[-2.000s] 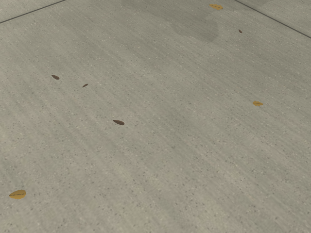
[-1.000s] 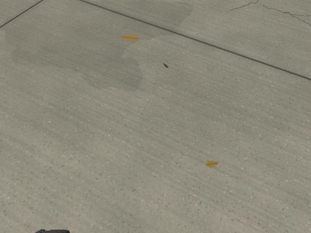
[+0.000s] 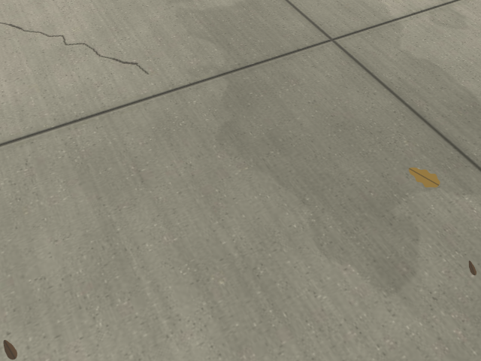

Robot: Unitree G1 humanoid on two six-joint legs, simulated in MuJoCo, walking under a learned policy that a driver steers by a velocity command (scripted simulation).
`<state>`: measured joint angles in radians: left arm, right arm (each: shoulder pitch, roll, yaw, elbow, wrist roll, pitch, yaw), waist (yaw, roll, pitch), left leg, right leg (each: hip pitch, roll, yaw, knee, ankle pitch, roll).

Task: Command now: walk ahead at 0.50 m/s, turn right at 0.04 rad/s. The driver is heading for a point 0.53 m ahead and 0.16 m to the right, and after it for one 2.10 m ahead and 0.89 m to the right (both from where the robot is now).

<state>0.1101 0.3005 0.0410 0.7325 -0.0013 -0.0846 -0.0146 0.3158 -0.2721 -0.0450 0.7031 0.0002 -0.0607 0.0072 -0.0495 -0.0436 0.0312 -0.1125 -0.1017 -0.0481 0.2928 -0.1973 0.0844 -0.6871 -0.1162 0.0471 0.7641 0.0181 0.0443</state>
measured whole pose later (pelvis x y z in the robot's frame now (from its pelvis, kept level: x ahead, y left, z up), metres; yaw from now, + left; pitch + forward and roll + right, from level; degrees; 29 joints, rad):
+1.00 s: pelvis +0.56 -0.13 +0.00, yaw -32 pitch +1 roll +2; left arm 0.19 0.32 0.07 0.64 -0.02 -0.01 -0.01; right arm 0.32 -0.28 -0.06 0.80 -0.01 -0.09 0.00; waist -0.06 -0.05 0.03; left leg -0.08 -0.02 0.12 0.29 -0.22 0.02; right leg -0.69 -0.09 0.06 0.98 -0.16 0.02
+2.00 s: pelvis +1.03 -0.44 +0.00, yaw -18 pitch +2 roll +0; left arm 0.12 0.30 0.05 0.69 0.01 -0.10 0.00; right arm 0.31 -0.28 -0.06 0.73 0.01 -0.05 0.01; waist -0.04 -0.02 0.04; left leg -0.22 -0.12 -0.08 0.36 -0.17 0.10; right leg -0.63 -0.10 0.09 0.95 -0.25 0.05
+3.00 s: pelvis +1.56 -0.56 +0.00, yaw -17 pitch +1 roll +2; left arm 0.21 0.32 0.07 0.78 -0.03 -0.03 0.00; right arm 0.31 -0.26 -0.07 0.81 -0.02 -0.10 0.01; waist -0.04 -0.05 0.02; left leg -0.11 -0.03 0.15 0.28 -0.19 0.04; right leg -0.66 -0.10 0.07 1.02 -0.17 0.01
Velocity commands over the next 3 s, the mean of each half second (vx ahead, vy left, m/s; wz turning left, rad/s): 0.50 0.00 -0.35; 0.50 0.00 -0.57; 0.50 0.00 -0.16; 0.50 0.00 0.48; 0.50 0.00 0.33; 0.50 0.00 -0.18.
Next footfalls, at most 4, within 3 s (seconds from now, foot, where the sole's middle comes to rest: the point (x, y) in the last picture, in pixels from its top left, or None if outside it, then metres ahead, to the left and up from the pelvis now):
0.22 right None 0.30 -0.16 -0.78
0.70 left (242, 310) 0.62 -0.03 -0.78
1.22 right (365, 277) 0.71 -0.41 -0.78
1.76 left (337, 180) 1.10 -0.40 -0.78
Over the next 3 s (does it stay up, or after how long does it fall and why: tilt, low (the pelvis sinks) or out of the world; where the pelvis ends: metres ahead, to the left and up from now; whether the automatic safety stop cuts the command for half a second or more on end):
stays up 1.56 -0.56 0.00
